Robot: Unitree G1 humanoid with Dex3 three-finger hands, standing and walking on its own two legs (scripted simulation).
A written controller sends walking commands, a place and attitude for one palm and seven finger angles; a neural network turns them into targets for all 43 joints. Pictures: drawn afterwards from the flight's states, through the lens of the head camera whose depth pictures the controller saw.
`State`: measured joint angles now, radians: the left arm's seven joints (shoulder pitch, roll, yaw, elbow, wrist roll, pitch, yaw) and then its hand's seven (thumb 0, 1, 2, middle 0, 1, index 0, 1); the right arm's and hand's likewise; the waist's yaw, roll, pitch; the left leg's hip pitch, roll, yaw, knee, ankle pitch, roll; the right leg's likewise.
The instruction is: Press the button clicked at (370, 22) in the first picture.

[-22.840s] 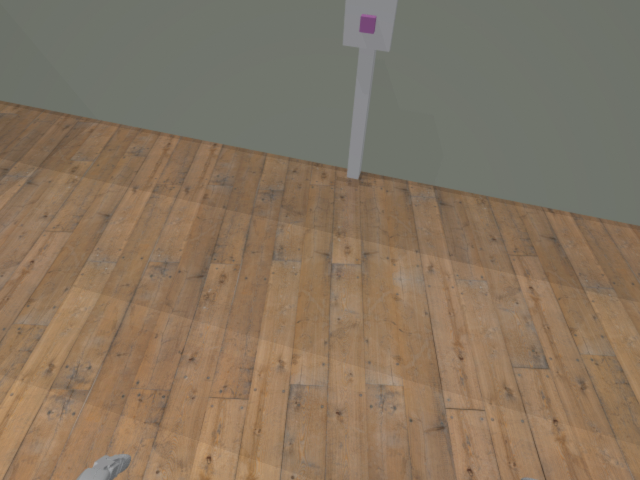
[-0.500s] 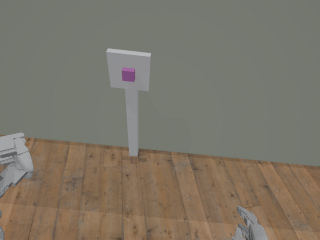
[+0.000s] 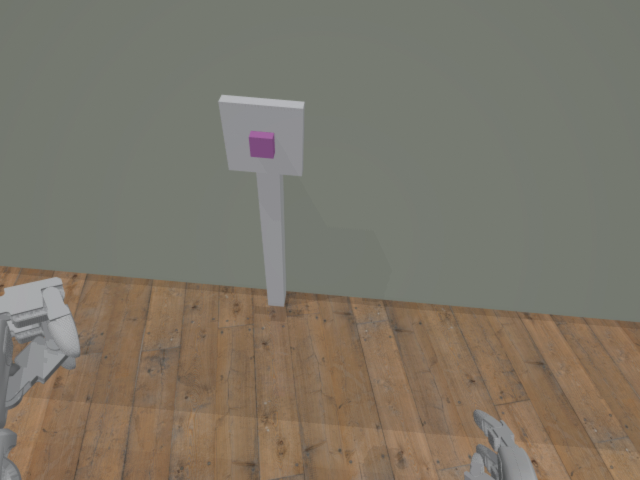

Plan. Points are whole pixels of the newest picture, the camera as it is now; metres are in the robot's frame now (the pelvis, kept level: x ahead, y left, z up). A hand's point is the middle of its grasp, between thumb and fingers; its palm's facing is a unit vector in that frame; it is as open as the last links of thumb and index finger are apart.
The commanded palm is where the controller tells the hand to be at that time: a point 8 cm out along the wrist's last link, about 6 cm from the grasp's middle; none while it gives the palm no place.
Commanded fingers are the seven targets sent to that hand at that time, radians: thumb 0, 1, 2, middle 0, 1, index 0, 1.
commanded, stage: stop stepping back and stand still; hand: left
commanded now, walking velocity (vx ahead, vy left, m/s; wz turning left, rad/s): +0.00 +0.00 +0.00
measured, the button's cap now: (262, 144) +0.79 +0.17 -0.03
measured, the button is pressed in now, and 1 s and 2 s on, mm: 0 0 0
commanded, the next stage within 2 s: let the arm hang, fingers relaxed in 0.10 s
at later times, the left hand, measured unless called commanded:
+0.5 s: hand out of the picture +0.05 +0.19 -0.17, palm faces -0.02 -0.97 -0.22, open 3.3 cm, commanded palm none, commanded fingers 0.00 0.90 0.90 -0.71 -0.86 -0.71 -0.86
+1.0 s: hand out of the picture -0.03 +0.18 -0.17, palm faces +0.06 -0.97 -0.23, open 7.1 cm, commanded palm none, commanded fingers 0.00 0.90 0.90 -0.20 -0.30 -0.20 -0.30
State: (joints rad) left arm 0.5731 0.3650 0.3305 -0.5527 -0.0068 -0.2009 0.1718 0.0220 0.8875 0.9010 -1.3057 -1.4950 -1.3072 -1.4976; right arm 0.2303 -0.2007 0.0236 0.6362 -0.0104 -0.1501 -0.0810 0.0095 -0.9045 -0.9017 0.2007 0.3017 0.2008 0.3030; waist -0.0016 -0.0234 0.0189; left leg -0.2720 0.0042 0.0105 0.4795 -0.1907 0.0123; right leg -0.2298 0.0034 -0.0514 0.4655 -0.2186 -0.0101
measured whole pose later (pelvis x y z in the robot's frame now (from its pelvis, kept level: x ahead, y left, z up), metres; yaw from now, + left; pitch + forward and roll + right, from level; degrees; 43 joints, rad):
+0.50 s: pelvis -0.02 +0.00 -0.01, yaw +1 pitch -1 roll +0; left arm 0.28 0.21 0.00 0.79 0.05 0.07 0.03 0.02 0.90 0.90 -1.01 -1.22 -1.02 -1.21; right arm 0.20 -0.25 0.01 0.89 -0.03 0.01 0.00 0.00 -0.91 -0.90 0.20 0.30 0.20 0.30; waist -0.02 -0.03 0.07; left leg -0.35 -0.01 -0.01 0.59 -0.22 0.01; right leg -0.31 -0.01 -0.07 0.59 -0.26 -0.02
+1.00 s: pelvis -0.01 +0.00 +0.00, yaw +1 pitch -2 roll +0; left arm 0.30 0.17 0.02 1.13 0.02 0.02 0.03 0.01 0.91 0.90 -0.25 -0.36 -0.25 -0.36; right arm 0.32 -0.13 0.00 1.11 -0.03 0.02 -0.03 0.00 -0.91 -0.90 0.20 0.30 0.20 0.30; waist 0.00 0.03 0.03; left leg -0.27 0.00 -0.01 0.46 -0.16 0.01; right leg -0.23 0.00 -0.07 0.47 -0.21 -0.02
